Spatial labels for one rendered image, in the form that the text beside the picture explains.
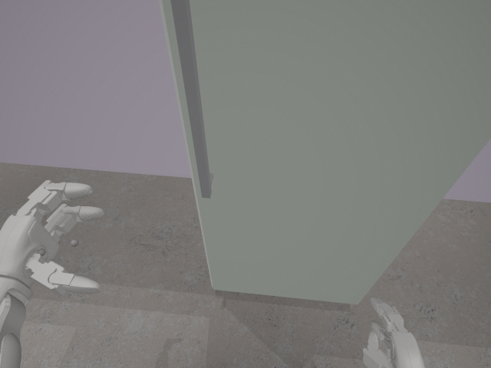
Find robot left hand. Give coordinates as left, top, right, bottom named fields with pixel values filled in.
left=0, top=180, right=104, bottom=297

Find robot left forearm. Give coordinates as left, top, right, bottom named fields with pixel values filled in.
left=0, top=275, right=33, bottom=368

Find fridge door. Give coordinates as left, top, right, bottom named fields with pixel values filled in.
left=162, top=0, right=491, bottom=304

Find robot right hand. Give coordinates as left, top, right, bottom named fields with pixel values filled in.
left=363, top=296, right=425, bottom=368

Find handle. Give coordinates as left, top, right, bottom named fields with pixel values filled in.
left=170, top=0, right=213, bottom=199

